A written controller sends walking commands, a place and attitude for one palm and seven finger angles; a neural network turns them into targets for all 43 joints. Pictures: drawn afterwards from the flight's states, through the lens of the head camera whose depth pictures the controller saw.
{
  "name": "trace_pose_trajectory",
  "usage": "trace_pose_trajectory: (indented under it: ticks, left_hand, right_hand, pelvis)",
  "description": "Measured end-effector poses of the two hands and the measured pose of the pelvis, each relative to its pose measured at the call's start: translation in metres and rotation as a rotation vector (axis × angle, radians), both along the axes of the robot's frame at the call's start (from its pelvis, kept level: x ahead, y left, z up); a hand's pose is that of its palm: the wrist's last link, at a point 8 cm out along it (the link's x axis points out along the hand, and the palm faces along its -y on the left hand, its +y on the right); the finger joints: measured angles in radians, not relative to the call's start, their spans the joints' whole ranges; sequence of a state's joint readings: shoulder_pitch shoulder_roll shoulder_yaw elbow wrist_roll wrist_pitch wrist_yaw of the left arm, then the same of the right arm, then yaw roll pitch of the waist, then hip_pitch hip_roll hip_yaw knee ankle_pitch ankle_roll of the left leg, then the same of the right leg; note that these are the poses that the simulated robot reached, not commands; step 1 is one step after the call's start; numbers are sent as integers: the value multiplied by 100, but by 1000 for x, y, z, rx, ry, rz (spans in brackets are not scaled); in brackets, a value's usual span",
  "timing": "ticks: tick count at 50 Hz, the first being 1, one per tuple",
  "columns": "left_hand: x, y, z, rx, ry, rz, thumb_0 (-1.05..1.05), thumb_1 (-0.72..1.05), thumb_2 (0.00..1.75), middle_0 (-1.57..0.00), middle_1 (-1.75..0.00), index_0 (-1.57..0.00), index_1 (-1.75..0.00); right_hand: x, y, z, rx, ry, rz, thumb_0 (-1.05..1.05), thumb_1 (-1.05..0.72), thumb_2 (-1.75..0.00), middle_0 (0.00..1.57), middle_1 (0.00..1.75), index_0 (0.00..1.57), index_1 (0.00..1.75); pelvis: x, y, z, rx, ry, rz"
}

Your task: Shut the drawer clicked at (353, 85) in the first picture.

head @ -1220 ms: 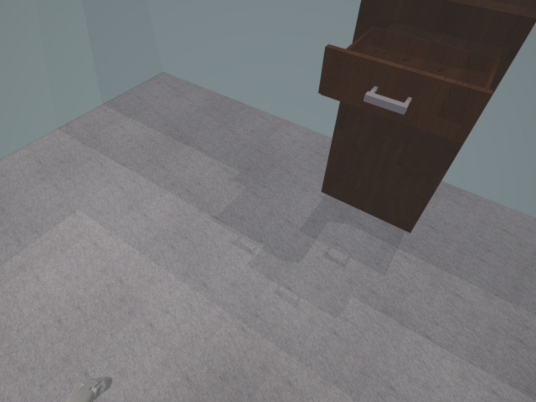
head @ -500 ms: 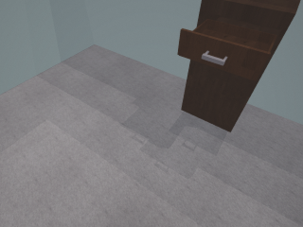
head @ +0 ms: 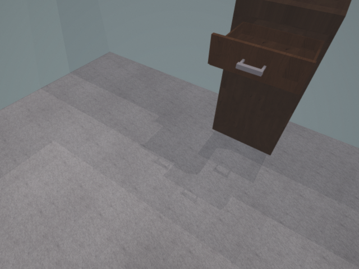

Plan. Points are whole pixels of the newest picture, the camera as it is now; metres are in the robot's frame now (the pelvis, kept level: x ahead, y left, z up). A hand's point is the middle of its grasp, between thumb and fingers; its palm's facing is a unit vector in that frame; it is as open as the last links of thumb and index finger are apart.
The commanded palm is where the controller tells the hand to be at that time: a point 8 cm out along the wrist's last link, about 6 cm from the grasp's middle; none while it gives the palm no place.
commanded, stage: look at it before walking up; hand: left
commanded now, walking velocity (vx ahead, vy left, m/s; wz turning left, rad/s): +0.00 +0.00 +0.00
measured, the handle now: (251, 66) +0.87 -0.25 +0.01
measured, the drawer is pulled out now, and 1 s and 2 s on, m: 0.29 0.29 0.29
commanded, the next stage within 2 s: walk to a spot facing it in 0.42 s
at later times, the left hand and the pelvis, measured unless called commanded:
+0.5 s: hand out of the picture +0.08 +0.25 -0.16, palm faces -0.03 -0.94 -0.33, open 7.4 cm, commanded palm none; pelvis +0.01 +0.00 +0.00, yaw +0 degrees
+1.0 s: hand out of the picture +0.13 +0.14 -0.18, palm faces -0.12 -0.97 -0.22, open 7.4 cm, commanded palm none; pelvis +0.10 -0.05 -0.02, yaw -11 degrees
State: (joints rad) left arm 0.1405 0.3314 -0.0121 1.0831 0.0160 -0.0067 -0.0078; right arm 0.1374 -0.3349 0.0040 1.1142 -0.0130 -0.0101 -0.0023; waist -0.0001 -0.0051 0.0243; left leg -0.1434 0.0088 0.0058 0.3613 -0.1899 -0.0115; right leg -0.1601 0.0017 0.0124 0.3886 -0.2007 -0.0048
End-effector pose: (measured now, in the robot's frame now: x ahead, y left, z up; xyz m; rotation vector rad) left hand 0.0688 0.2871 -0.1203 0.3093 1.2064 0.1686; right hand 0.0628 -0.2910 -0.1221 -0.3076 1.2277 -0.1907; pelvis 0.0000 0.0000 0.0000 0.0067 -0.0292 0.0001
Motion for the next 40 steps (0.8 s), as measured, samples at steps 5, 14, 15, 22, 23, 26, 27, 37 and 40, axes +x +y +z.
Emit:
trace_pose_trajectory:
  ticks: [5, 14, 15, 22, 23, 26, 27, 37, 40]
  left_hand:
    - [-2, 1, -1, 1, 11, 6, 0, 90, 90, -20, -30, -20, -30]
    - [-1, 3, -1, 5, 20, 9, 0, 90, 90, -20, -30, -20, -30]
    - [-1, 3, 0, 5, 20, 10, 0, 90, 90, -20, -30, -20, -30]
    - [5, 4, 0, 5, 15, 9, 0, 90, 90, -20, -30, -20, -30]
    - [6, 4, 0, 5, 14, 9, 0, 90, 90, -20, -30, -20, -30]
    - [9, 4, 0, 6, 8, 8, 0, 90, 90, -20, -30, -20, -30]
    - [10, 4, 1, 6, 6, 8, 0, 90, 90, -20, -30, -20, -30]
    - [6, -22, -20, -59, 103, -6, 0, 90, 90, -20, -30, -20, -30]
    - [13, -39, -23, -75, 156, -33, 0, 90, 90, -20, -30, -20, -30]
  right_hand:
    - [1, 0, 0, 0, 7, 2, 0, -91, -90, 21, 30, 20, 30]
    - [10, 2, 0, 2, 1, 7, 0, -91, -90, 21, 30, 20, 30]
    - [11, 2, 0, 2, -1, 7, 0, -91, -90, 21, 30, 20, 30]
    - [20, 3, 1, 1, -11, 12, 0, -91, -90, 21, 30, 20, 30]
    - [22, 3, 2, 1, -13, 13, 0, -91, -90, 21, 30, 20, 30]
    - [25, 3, 2, 0, -18, 12, 0, -91, -90, 21, 30, 20, 30]
    - [26, 3, 3, -1, -20, 13, 0, -91, -90, 21, 30, 20, 30]
    - [11, 20, -16, 60, -8, -75, 0, -91, -90, 21, 30, 20, 30]
    - [-7, 21, -26, 92, 16, -145, 0, -91, -90, 21, 30, 20, 30]
  pelvis:
    - [1, 0, 0, 0, 3, 2]
    - [5, 0, 1, -1, 6, 2]
    - [6, 0, 1, -1, 6, 2]
    - [10, 1, 1, -1, 9, 2]
    - [11, 1, 1, -1, 9, 1]
    - [13, 1, 1, -1, 8, 1]
    - [13, 1, 1, -1, 8, 1]
    - [37, -2, -9, 12, 20, -84]
    - [50, -11, -12, 24, 21, -131]
